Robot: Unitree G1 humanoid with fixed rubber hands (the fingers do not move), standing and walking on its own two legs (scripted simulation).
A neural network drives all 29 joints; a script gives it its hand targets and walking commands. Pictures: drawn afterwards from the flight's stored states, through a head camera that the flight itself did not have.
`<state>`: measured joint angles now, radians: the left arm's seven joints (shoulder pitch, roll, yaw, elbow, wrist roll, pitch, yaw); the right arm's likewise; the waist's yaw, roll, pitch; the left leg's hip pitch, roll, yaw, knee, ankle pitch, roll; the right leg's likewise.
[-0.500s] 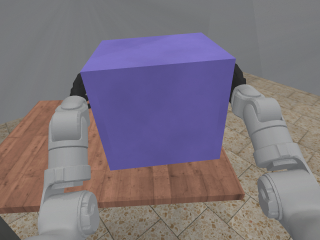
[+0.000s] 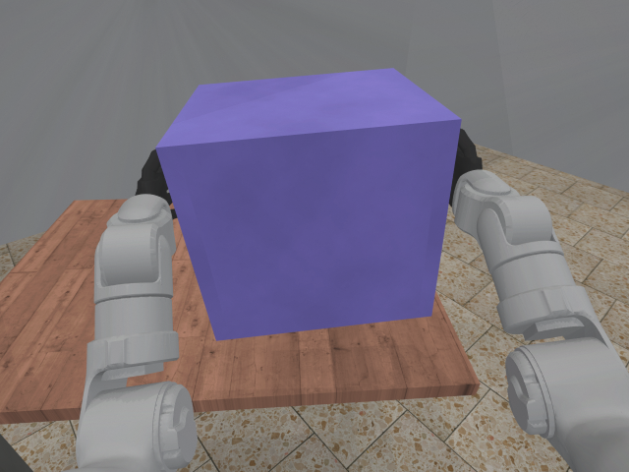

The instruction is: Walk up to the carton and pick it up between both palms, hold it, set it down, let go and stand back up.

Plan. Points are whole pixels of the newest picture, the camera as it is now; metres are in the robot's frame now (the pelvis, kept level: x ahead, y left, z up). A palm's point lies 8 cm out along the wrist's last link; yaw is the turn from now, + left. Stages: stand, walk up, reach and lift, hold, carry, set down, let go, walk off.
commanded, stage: hold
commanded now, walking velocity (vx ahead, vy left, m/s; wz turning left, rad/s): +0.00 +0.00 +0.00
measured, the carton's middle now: (310, 195) +0.41 +0.00 +0.23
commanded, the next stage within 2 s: set down in 0.96 s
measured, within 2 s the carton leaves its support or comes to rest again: neither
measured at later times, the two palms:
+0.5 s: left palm (155, 204) +0.35 +0.18 +0.25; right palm (463, 181) +0.36 -0.18 +0.27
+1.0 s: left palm (153, 204) +0.35 +0.19 +0.25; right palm (461, 183) +0.36 -0.18 +0.26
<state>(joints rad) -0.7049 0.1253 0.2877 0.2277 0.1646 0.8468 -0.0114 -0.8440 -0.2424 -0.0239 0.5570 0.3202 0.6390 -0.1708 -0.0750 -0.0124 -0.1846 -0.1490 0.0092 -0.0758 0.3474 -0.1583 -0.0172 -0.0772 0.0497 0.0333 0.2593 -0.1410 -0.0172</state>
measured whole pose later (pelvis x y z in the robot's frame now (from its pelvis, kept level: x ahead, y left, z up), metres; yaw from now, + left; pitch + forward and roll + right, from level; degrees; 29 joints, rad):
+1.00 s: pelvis +0.00 +0.00 +0.00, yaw +0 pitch -2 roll -1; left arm -0.73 0.13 0.29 0.27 0.17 0.84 -0.02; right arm -0.87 -0.24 -0.03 0.60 0.31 0.63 -0.17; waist -0.07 -0.01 -0.19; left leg -0.16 0.01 -0.07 0.34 -0.15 -0.02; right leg -0.09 0.05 0.04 0.26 -0.14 -0.02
